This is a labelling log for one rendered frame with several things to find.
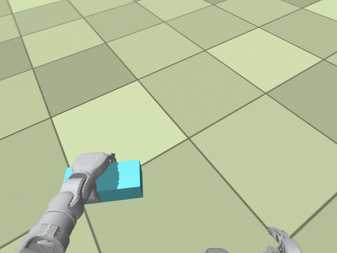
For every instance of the left robot arm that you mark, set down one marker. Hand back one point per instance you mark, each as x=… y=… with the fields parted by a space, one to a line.
x=52 y=233

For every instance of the carton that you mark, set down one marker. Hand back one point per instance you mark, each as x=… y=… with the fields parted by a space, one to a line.
x=120 y=181

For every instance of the left robot hand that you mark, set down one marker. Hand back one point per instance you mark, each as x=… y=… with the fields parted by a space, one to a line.
x=96 y=164

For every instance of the right robot hand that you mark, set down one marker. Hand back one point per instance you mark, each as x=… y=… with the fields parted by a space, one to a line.
x=288 y=245

